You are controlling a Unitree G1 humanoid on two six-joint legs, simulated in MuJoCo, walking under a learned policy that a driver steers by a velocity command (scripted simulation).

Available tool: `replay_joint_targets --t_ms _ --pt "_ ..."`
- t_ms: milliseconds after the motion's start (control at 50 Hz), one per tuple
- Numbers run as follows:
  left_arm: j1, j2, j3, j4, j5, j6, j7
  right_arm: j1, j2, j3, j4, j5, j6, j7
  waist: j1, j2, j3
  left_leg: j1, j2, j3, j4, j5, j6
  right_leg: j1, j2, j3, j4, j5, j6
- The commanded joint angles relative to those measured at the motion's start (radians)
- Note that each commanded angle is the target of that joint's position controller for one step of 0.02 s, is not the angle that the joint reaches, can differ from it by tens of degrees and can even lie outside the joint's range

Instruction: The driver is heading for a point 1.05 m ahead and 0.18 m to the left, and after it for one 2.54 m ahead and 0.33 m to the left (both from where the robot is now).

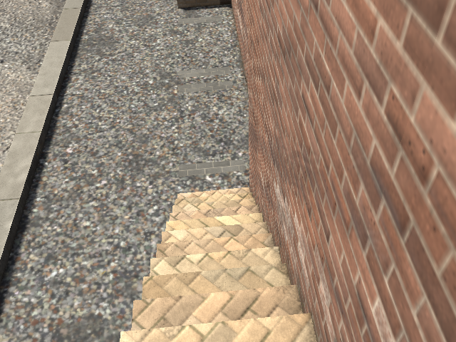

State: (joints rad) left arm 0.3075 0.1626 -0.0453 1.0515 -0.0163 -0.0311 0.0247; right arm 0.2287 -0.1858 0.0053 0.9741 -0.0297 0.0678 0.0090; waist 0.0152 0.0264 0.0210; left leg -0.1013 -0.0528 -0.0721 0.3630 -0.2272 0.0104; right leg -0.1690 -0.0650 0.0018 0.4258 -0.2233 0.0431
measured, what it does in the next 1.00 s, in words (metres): goes down: left foot 0.15 m lower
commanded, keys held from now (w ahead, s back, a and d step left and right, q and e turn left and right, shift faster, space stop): w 0.88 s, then w+q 0.12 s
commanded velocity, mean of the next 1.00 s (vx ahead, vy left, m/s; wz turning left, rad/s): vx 0.39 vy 0.00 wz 0.01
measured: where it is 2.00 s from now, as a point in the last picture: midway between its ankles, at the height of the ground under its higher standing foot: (200, 327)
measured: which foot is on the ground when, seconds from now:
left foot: down 0.00-0.44, up 0.46-0.58, down 0.60-1.00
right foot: down 0.00-0.72, up 0.74-1.00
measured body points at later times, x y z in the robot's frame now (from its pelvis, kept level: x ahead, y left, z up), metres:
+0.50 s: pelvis +0.10 +0.02 -0.04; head +0.09 +0.01 +0.41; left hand +0.06 +0.29 -0.18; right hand +0.11 -0.26 -0.18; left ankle +0.03 +0.11 -0.72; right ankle +0.00 -0.14 -0.74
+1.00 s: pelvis +0.35 +0.05 -0.25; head +0.33 +0.03 +0.20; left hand +0.49 +0.31 -0.35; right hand +0.16 -0.17 -0.39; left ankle +0.19 +0.18 -0.88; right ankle +0.47 -0.05 -0.96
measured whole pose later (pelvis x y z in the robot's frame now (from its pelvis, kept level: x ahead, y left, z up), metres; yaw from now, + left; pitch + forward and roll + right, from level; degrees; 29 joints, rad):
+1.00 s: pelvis +0.35 +0.05 -0.25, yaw -3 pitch -3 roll +4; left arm 0.21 0.26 0.05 0.95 0.03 -0.14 0.01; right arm 0.68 -0.23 -0.02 1.10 -0.02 -0.08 -0.06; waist -0.08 -0.01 0.00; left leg -0.13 -0.13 -0.03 1.06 -0.39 0.11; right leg -0.46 -0.04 0.00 0.62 0.49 0.05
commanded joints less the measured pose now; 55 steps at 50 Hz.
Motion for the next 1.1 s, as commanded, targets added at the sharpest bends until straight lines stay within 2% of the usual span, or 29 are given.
replay_joint_targets --t_ms 20,120,220,260,360,420,460,480,540,560,600,620,660,680,700,720,740,760,780,800,820,840,860,900,920,980,1020,1080,1100 --pt "0.062 0.088 0.024 0.002 -0.003 0.004 0.002 0.025 -0.063 -0.011 -0.032 -0.003 -0.002 0.001 -0.002 -0.041 0.002 0.007 0.113 -0.096 -0.051 0.101 0.042 -0.028 -0.071 0.044 -0.076 0.069 -0.03" --pt "0.018 0.149 0.069 -0.03 -0.006 0.025 0.006 0.081 -0.079 -0.029 -0.042 -0.013 -0.007 -0.001 -0.021 -0.08 0.102 -0.095 0.018 -0.033 0.031 -0.301 0.103 -0.16 -0.045 0.067 -0.065 -0.4 -0.109" --pt "0.03 0.115 0.075 -0.029 0.014 0.001 0.014 0.157 -0.15 -0.063 -0.052 -0.006 -0.036 -0.014 -0.045 0.07 0.154 -0.104 0.107 -0.218 -0.04 -0.385 0.159 -0.208 0.041 -0.068 0.136 -0.205 -0.102" --pt "0.009 0.125 0.08 -0.031 0.017 -0.016 0.015 0.195 -0.183 -0.08 -0.054 -0.005 -0.047 -0.02 -0.055 0.077 0.168 -0.043 0.149 -0.287 -0.018 -0.214 0.193 -0.252 0.052 -0.09 0.133 -0.203 -0.099" --pt "0.153 0.145 0.106 0.021 0.009 -0.025 0.027 0.179 -0.147 -0.08 -0.035 -0.015 -0.092 -0.019 0.014 0.001 0.056 -0.099 0.04 -0.093 0.25 0.368 0.14 0.047 0.067 -0.063 0.129 -0.071 -0.116" --pt "0.327 0.224 0.135 0.07 0.018 -0.02 0.028 0.133 -0.135 -0.081 -0.036 -0.017 -0.102 -0.024 0.095 -0.107 0.007 -0.394 -0.033 0.004 0.524 0.169 0.091 0.242 -0.093 0.168 0.171 0.145 -0.229" --pt "0.375 0.268 0.143 0.089 0.021 -0.023 0.021 -0.004 -0.12 -0.073 -0.095 -0.036 -0.09 -0.033 0.126 -0.191 0.127 -0.728 -0.019 0.069 0.642 -0.484 0.05 0.28 -0.296 0.392 0.091 0.282 -0.325" --pt "0.363 0.268 0.147 0.079 0.031 -0.034 0.019 -0.025 -0.122 -0.07 -0.095 -0.038 -0.09 -0.036 0.127 -0.167 0.164 -0.736 0.013 0.057 0.683 -0.503 0.042 0.206 -0.287 0.37 0.117 0.261 -0.314" --pt "0.172 0.225 0.149 0.018 0.036 -0.033 0.02 0.125 -0.098 -0.062 -0.045 -0.025 -0.087 -0.01 0.006 -0.194 0.12 -0.405 0.06 0.048 0.64 -0.237 0.056 -0.146 -0.218 0.296 0.166 -0.018 -0.24" --pt "0.162 0.169 0.135 0.019 0.022 -0.051 0.035 0.058 -0.15 -0.085 -0.069 -0.026 -0.093 0.004 0.015 -0.13 0.123 -0.521 0.152 -0.125 0.556 0.187 0.064 -0.145 -0.208 0.287 0.353 -0.281 -0.236" --pt "0.167 0.161 0.124 0.019 0.001 -0.044 0.042 0.054 -0.115 -0.072 -0.087 -0.032 -0.101 0.009 0.019 -0.126 0.039 -0.446 0.07 -0.014 0.504 0.267 0.028 -0.182 -0.167 0.258 0.451 -0.405 -0.219" --pt "0.187 0.12 0.104 -0.001 -0.011 -0.041 0.051 0.021 -0.1 -0.06 -0.101 -0.011 -0.092 0.021 0.018 -0.001 0.08 -0.377 0.057 0.007 0.388 0.44 0.005 -0.306 -0.107 0.177 0.482 -0.505 -0.176" --pt "0.169 0.15 0.106 -0.017 0.002 -0.021 0.047 0.177 -0.081 -0.054 -0.041 0.021 -0.087 0.017 -0.048 -0.004 0.072 -0.098 0.009 0.049 0.226 0.438 -0.033 -0.454 -0.019 0.012 0.65 -0.544 -0.106" --pt "0.188 0.184 0.117 -0.023 0.009 -0.007 0.037 0.259 -0.112 -0.062 -0.019 0.014 -0.09 0.013 -0.09 0.093 0.062 0.038 0.014 0.015 0.089 0.409 -0.038 -0.495 0.039 -0.077 0.82 -0.49 -0.1" --pt "0.145 0.225 0.132 -0.05 0.013 -0.006 0.016 0.35 -0.25 -0.105 0.003 0.009 -0.107 -0.012 -0.125 0.217 0.082 0.086 0.122 -0.267 0.024 0.249 -0.026 -0.601 0.078 -0.123 1.058 -0.418 -0.083" --pt "0.012 0.251 0.142 -0.063 0.015 -0.023 0.011 0.437 -0.236 -0.095 -0.021 -0.013 -0.121 -0.012 -0.217 0.084 0.169 0.122 0.138 -0.28 0.042 0.442 -0.018 -0.709 0.061 -0.055 1.192 -0.354 -0.107" --pt "-0.054 0.229 0.139 -0.077 0.011 -0.026 0.005 0.482 -0.225 -0.086 -0.031 -0.013 -0.12 0.001 -0.26 0.075 0.166 0.12 0.145 -0.16 0.044 0.735 -0.008 -0.726 0.079 -0.079 1.268 -0.492 -0.104" --pt "-0.087 0.187 0.13 -0.064 0.038 -0.013 0.016 0.447 -0.143 -0.061 -0.064 -0.011 -0.126 0.021 -0.305 0.036 0.174 0.043 0.092 0.059 -0.312 0.629 0.038 -0.534 0.077 -0.119 1.264 -0.602 -0.18" --pt "0.025 0.132 0.13 -0.106 0.041 -0.02 0.005 0.427 -0.193 -0.057 -0.044 -0.044 -0.14 0.019 -0.127 0.085 0.123 0.244 0.169 -0.18 0.076 0.877 0.104 -0.781 0.052 -0.089 1.225 -0.55 -0.148" --pt "0.107 0.097 0.124 -0.081 0.077 -0.033 0.013 0.546 -0.223 -0.076 0.024 -0.037 -0.156 0.011 -0.134 0.16 0.106 0.336 0.265 -0.381 0.235 0.954 0.199 -0.924 0.013 -0.027 1.275 -0.495 -0.152" --pt "0.09 0.094 0.116 -0.108 0.095 -0.041 0.027 0.571 -0.296 -0.107 0.06 -0.028 -0.183 -0.004 -0.115 0.276 0.08 0.334 0.394 -0.619 0.229 0.554 0.281 -1.074 -0.029 0.161 1.246 -0.414 -0.138" --pt "-0.041 0.157 0.129 -0.105 0.089 -0.05 0.037 0.54 -0.202 -0.073 0.036 -0.029 -0.197 -0.002 -0.131 0.057 0.164 0.21 0.346 -0.563 0.181 0.374 0.263 -1.067 -0.046 0.133 1.04 -0.259 -0.083" --pt "-0.063 0.149 0.111 -0.137 0.063 -0.077 0.024 0.414 -0.12 -0.038 -0.012 -0.002 -0.206 -0.033 -0.06 -0.081 0.19 -0.055 0.241 -0.383 0.108 0.316 0.196 -0.793 -0.039 0.067 0.555 0.181 -0.01" --pt "0.261 0.035 0.1 0.02 0.042 -0.055 -0.01 0.083 -0.189 -0.05 -0.046 -0.009 -0.176 -0.058 0.137 0.083 0.05 -0.723 0.184 -0.296 0.154 0.154 0.215 0.154 0.017 0.025 0.595 0.517 -0.019" --pt "0.328 0.104 0.115 0.036 0.053 -0.045 -0.011 0.057 -0.174 -0.05 -0.037 -0.001 -0.187 -0.073 0.188 0.06 0.061 -0.612 0.185 -0.328 0.303 -0.013 0.179 0.012 -0.036 0.141 0.627 0.567 -0.029" --pt "0.146 0.079 0.078 -0.031 0.037 -0.119 -0.014 0.165 -0.063 -0.02 -0.002 0.021 -0.187 -0.083 0.09 -0.12 0.169 -0.488 -0.013 -0.108 0.601 -0.332 0.108 0.015 -0.003 0.034 -0.068 0.937 0.031" --pt "0.063 0.075 0.073 -0.058 0.034 -0.122 -0.029 0.317 -0.112 -0.033 0.068 -0.036 -0.126 -0.097 -0.047 -0.12 0.183 -0.42 -0.051 -0.068 0.736 -0.325 0.152 0.192 -0.065 0.016 -0.363 1.091 0.023" --pt "0.364 0.263 0.114 -0.024 0.068 -0.104 -0.031 0.281 -0.114 -0.048 0.061 0.005 -0.066 -0.063 0.079 -0.05 -0.075 -0.55 -0.149 -0.003 1.489 -0.751 0.099 0.55 -0.238 0.139 -0.015 1.297 -0.058" --pt "0.477 0.299 0.125 0.004 0.081 -0.108 -0.047 0.549 0.005 -0.029 0.055 0.031 -0.071 -0.057 -0.012 -0.284 -0.194 -0.795 -0.092 0.055 1.701 -0.888 0.092 0.774 -0.378 0.152 0.376 1.492 -0.147"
